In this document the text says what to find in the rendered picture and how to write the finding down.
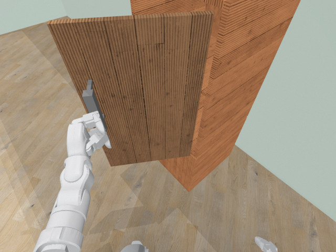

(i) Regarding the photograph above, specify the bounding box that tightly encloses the cupboard door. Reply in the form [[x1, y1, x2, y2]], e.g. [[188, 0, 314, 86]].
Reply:
[[47, 10, 214, 166]]

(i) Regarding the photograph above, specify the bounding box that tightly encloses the right robot hand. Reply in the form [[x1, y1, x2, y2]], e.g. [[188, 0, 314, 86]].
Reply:
[[255, 236, 278, 252]]

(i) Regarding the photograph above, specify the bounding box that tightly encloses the robot left forearm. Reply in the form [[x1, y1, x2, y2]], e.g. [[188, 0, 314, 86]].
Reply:
[[33, 155, 95, 252]]

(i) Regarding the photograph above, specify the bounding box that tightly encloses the robot left shin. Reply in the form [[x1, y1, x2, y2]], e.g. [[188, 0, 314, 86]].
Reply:
[[132, 240, 142, 245]]

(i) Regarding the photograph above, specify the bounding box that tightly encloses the handle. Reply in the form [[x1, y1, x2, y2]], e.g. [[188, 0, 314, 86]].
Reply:
[[82, 80, 107, 131]]

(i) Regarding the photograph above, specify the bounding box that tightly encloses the left robot hand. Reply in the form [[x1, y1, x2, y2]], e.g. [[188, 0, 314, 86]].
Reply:
[[67, 111, 112, 159]]

